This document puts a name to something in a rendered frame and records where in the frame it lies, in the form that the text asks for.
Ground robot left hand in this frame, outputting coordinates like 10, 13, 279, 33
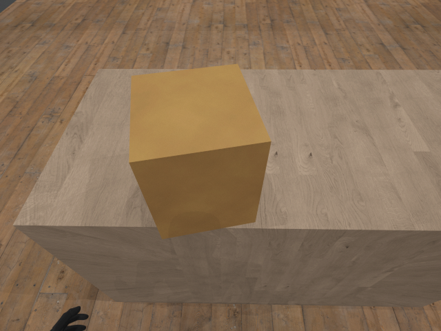
51, 306, 89, 331

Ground carton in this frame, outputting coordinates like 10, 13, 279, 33
129, 64, 271, 239

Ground pedestal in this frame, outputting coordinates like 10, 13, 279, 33
13, 69, 441, 308

